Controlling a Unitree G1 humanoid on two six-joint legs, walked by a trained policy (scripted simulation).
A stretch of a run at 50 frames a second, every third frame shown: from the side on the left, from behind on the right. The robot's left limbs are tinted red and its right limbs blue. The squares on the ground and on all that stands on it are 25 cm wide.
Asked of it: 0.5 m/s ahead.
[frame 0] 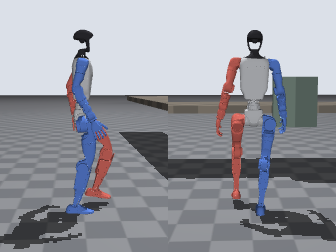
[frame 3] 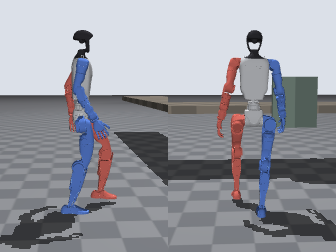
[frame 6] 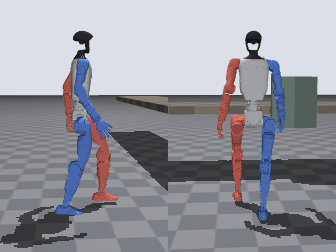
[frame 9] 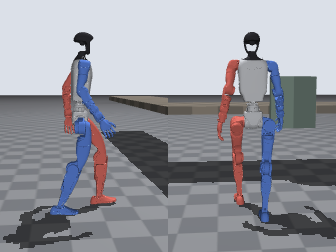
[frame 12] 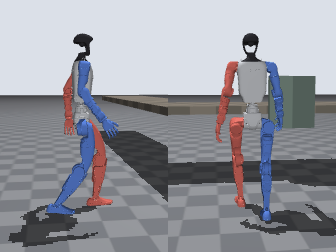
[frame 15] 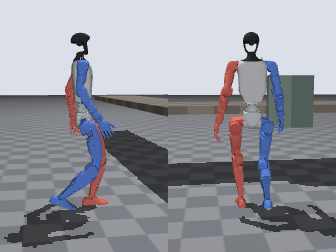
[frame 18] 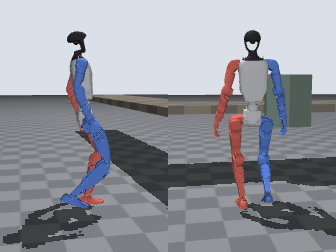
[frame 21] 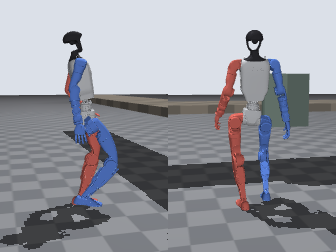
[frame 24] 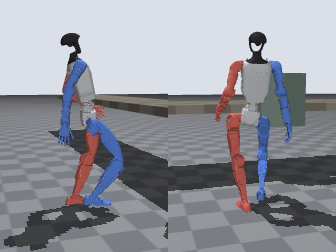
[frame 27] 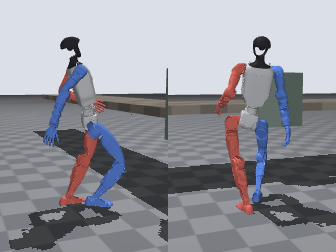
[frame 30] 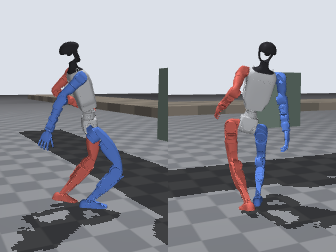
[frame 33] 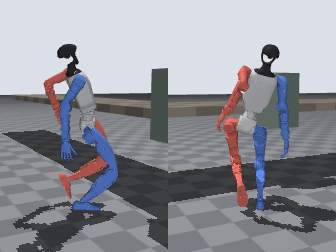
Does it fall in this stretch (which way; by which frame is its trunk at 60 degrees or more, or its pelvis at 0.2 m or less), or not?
no
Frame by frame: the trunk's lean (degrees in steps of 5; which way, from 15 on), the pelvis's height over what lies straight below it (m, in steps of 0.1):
0: 0, 0.8
3: 0, 0.8
6: 5, 0.8
9: 5, 0.8
12: 0, 0.8
15: 5, 0.8
18: 5, 0.8
21: 15 backward, 0.8
24: 15 backward, 0.7
27: 20 backward, 0.7
30: 25 backward and to its right, 0.7
33: 25 backward and to its right, 0.7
